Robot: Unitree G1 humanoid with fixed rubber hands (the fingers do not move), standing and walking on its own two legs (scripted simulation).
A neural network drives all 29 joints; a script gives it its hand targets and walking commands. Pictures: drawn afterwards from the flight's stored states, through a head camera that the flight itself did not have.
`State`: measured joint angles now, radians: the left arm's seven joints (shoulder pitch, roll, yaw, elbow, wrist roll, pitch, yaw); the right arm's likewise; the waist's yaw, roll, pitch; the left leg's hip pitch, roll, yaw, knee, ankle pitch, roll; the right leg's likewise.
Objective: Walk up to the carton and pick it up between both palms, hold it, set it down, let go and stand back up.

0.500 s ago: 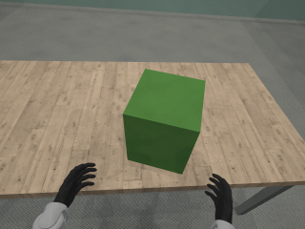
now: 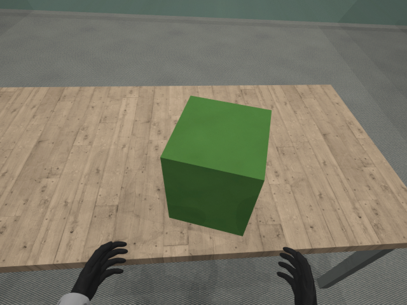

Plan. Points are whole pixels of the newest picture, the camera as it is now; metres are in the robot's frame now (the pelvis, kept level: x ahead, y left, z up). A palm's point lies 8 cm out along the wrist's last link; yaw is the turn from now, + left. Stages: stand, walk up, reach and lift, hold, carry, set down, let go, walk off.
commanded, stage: set down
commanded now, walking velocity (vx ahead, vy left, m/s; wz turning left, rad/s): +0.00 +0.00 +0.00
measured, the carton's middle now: (217, 167) +0.44 -0.02 -0.01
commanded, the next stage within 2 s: let go in 0.94 s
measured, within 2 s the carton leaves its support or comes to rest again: neither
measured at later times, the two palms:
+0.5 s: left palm (97, 297) +0.16 +0.21 -0.06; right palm (320, 304) +0.15 -0.21 -0.06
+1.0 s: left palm (98, 299) +0.16 +0.21 -0.07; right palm out of the picture +0.15 -0.23 -0.07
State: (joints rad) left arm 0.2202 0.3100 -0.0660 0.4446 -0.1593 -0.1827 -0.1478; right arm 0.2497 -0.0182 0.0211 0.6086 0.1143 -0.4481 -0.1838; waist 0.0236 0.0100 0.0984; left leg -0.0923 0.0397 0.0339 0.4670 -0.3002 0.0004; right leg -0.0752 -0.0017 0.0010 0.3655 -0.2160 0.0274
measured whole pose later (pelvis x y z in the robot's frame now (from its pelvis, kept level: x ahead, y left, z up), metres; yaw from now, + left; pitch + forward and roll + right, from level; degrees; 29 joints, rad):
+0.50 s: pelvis -0.01 -0.02 +0.00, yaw +0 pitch -5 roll -1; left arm 0.19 0.26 -0.04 0.53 -0.12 -0.06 -0.09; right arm 0.21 -0.08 -0.01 0.63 0.05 -0.28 -0.10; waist 0.01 0.01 0.09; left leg -0.06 0.04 0.02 0.40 -0.25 -0.02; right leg -0.06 0.00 -0.01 0.36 -0.20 0.01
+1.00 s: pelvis +0.00 -0.02 +0.00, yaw +0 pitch -4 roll -1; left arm 0.21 0.22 -0.02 0.51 -0.05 0.07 -0.03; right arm 0.18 -0.16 -0.03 0.72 0.01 -0.24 -0.03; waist 0.01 0.01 0.08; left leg -0.05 0.04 0.04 0.38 -0.25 -0.02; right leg -0.07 0.00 0.01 0.35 -0.21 0.01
